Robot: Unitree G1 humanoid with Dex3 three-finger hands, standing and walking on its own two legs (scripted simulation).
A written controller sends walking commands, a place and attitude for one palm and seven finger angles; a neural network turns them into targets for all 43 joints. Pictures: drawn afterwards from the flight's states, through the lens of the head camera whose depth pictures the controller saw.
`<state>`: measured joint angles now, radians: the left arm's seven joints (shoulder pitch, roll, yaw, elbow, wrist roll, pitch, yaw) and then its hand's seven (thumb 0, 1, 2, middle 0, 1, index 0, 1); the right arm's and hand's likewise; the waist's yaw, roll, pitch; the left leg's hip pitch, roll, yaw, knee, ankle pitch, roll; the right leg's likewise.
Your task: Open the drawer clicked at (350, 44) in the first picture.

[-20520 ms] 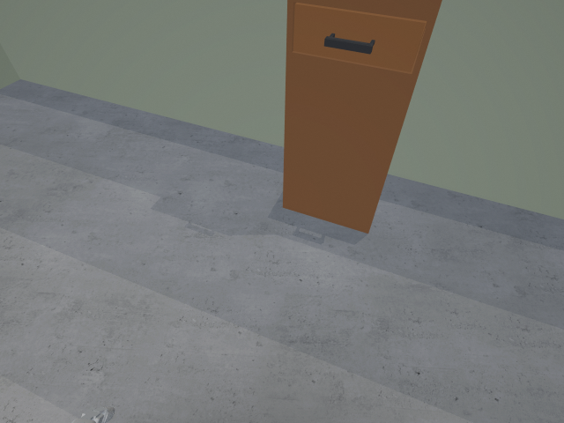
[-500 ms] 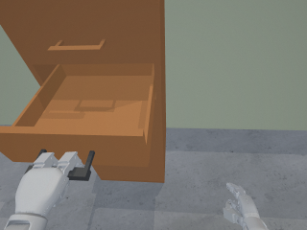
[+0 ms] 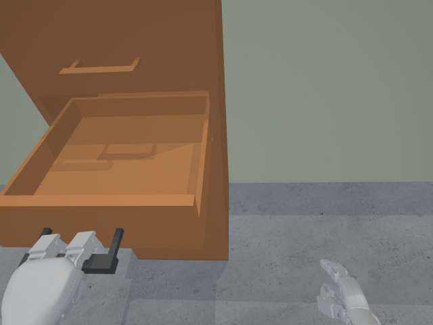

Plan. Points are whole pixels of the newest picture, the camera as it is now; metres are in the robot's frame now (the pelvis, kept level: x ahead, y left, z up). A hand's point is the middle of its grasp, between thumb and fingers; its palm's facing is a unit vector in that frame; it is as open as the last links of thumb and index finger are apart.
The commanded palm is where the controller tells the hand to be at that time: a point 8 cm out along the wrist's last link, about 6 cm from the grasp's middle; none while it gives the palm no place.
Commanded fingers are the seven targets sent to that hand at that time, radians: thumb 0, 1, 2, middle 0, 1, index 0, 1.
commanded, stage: pull the drawer open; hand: left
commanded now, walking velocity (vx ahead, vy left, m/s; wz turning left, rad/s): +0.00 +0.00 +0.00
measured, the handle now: (75, 249) +0.20 +0.26 +0.09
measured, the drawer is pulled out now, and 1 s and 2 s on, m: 0.30 0.30 0.30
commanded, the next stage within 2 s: open the thumb to release the handle in 0.08 s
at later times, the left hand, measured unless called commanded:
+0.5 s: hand (59, 282) +0.15 +0.26 +0.08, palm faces +0.09 -0.06 -0.99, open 8.5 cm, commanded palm +0.12 +0.26 +0.13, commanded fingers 0.00 -0.29 0.39 -0.31 -1.22 -0.31 -1.22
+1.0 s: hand (66, 290) +0.15 +0.25 +0.07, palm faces +0.07 -0.10 -0.99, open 13.8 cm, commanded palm +0.12 +0.25 +0.12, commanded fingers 0.00 -0.50 0.30 -0.30 -1.20 -0.30 -1.20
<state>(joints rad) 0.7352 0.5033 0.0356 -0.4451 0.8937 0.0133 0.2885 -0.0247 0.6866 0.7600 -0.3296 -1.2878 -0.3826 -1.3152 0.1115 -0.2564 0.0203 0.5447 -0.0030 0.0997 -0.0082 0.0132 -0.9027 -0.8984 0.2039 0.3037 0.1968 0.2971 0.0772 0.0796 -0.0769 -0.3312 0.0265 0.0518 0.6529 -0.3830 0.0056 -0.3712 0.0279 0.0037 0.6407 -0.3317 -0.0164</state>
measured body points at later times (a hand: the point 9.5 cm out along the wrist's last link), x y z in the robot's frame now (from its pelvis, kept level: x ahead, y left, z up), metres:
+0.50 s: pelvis +0.00 +0.00 +0.00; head +0.00 -0.04 +0.45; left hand +0.14 +0.26 +0.14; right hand +0.23 -0.19 -0.09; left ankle -0.03 +0.11 -0.72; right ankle +0.00 -0.11 -0.72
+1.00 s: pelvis -0.02 +0.00 +0.00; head -0.01 -0.02 +0.45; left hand +0.14 +0.26 +0.12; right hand +0.21 -0.20 -0.09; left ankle -0.03 +0.11 -0.72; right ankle +0.00 -0.11 -0.72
